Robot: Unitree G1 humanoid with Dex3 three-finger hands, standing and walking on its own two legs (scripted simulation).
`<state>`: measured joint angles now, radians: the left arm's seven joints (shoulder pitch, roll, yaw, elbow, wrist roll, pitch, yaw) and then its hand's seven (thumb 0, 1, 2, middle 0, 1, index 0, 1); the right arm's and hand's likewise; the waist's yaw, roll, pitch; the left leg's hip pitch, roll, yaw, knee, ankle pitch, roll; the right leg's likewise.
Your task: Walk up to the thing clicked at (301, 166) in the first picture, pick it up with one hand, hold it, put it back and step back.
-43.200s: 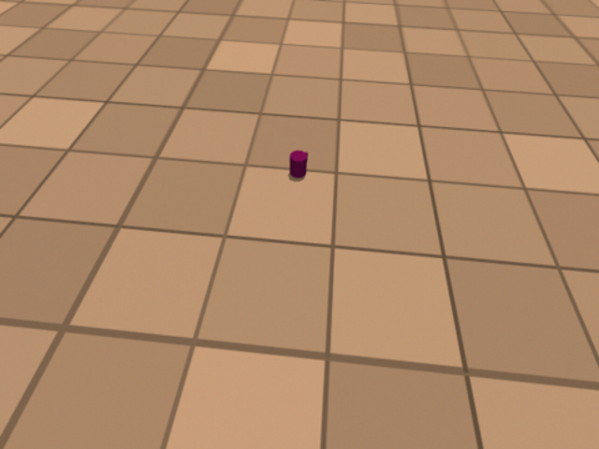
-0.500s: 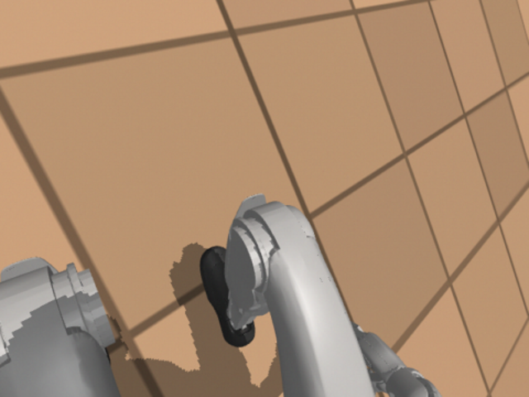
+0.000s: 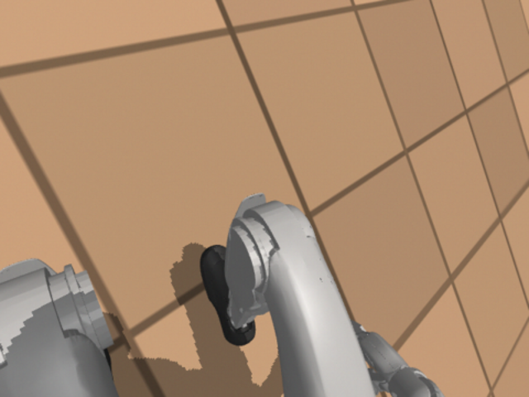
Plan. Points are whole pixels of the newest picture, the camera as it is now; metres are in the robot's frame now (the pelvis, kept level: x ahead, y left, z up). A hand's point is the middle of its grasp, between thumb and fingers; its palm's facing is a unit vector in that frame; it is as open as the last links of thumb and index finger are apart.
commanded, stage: close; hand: left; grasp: from above
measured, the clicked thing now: out of the picture +0.48 +0.42 -0.26
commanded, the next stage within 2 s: settle in 0.06 s
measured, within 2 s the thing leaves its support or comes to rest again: leaves its support in 0.52 s
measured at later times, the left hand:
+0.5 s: hand out of the picture +0.45 +0.41 -0.21, palm faces -0.45 -0.15 -0.88, open 10.9 cm
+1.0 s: hand out of the picture +0.45 +0.43 -0.13, palm faces -0.45 -0.13 -0.88, open 10.9 cm
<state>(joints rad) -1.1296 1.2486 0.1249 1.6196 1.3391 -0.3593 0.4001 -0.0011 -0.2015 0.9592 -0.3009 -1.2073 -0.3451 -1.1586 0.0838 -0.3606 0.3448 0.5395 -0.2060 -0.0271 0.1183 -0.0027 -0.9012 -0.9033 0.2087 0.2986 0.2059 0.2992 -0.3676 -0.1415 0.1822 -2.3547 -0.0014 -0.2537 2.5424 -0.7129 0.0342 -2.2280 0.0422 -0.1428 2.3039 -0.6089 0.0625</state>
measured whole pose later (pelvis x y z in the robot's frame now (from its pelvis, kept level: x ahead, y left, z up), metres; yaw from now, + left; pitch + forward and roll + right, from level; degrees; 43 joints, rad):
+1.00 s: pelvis +0.00 +0.01 +0.03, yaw +3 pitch +33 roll -17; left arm -1.07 1.08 0.11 1.26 1.26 -0.29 0.09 0.00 -0.21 0.87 -0.42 -1.08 -0.47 -1.02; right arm 0.13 -0.34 0.20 0.53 -0.13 0.08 0.11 0.00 -0.91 -0.90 0.21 0.30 0.21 0.30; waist -0.28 -0.04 0.05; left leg -2.36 -0.04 -0.19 2.43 -0.66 0.05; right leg -2.21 -0.01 -0.11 2.23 -0.61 0.03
